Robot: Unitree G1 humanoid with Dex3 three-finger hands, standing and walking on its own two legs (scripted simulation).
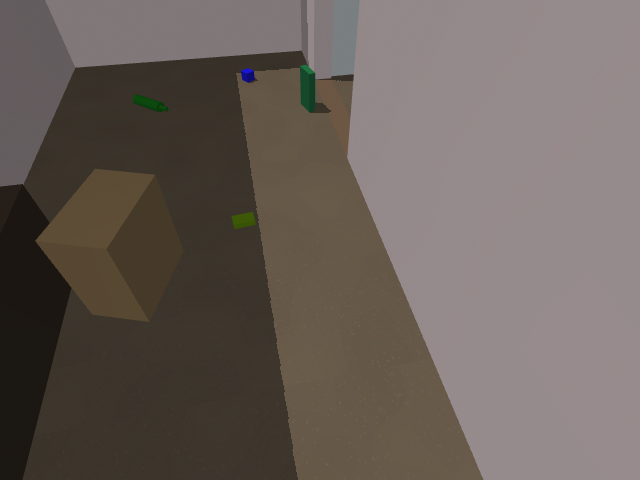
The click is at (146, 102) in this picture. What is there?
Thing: lying bottle
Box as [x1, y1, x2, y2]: [133, 94, 168, 111]
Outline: 133,97 133,101 135,103 157,111 168,109 161,102 137,94
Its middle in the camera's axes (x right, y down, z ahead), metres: -1.00 -0.85 +2.38
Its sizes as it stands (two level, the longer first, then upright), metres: 0.240 0.059 0.059
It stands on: the floor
